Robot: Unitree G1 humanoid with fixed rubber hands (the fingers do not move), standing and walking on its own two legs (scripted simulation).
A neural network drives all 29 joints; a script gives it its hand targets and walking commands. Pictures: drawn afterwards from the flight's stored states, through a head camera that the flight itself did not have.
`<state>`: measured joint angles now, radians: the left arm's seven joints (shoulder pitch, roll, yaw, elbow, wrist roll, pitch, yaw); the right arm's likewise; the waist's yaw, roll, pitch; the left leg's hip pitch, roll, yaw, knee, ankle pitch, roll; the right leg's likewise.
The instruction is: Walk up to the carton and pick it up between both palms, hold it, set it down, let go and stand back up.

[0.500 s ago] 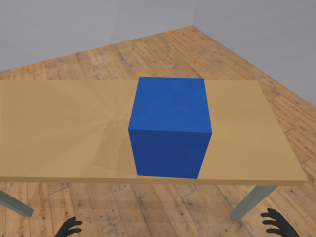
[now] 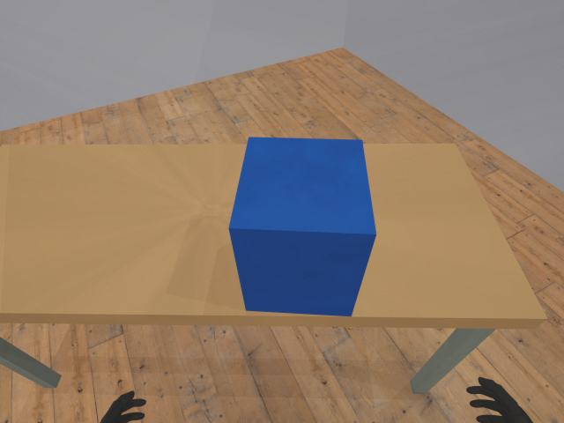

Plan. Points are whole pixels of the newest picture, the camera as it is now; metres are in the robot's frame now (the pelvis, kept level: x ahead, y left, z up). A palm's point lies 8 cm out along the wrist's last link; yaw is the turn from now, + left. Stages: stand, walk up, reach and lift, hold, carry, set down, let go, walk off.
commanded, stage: stand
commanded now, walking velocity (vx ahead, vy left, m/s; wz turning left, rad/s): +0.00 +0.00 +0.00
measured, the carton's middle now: (301, 229) +0.43 -0.01 -0.01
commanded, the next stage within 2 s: none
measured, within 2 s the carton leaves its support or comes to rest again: neither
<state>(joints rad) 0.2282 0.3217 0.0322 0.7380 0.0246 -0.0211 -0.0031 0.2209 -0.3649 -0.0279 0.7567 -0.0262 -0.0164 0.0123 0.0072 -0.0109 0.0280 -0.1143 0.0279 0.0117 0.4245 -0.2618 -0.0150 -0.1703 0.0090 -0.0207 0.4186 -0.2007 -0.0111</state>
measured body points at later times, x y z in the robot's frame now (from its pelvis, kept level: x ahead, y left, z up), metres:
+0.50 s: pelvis +0.00 +0.00 +0.00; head -0.01 +0.01 +0.45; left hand +0.12 +0.28 -0.10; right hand +0.12 -0.30 -0.09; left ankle -0.02 +0.13 -0.74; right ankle +0.02 -0.11 -0.74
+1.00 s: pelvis -0.01 +0.00 +0.00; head -0.01 +0.00 +0.45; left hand +0.11 +0.28 -0.11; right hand +0.11 -0.30 -0.09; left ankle -0.02 +0.13 -0.74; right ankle +0.02 -0.11 -0.74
